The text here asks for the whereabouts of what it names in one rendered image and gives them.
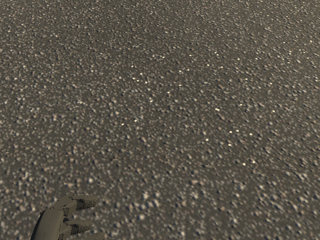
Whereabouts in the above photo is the left robot hand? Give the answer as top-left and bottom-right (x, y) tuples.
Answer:
(29, 193), (105, 240)

